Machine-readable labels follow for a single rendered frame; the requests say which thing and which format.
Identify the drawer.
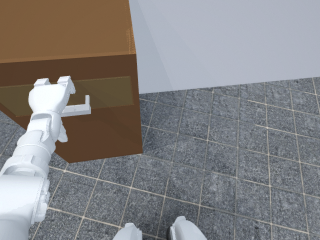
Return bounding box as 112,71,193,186
0,76,133,116

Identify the left robot forearm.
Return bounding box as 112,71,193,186
0,110,62,180

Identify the robot right thigh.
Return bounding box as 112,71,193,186
170,220,207,240

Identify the cabinet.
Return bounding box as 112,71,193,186
0,0,143,163

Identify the robot thigh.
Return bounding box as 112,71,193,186
170,220,207,240
113,227,142,240

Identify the robot left thigh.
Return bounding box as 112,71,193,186
113,227,142,240

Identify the handle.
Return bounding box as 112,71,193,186
60,95,91,117

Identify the left robot upper arm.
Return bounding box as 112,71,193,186
0,174,50,240

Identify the robot left hand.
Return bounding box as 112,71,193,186
28,76,76,143

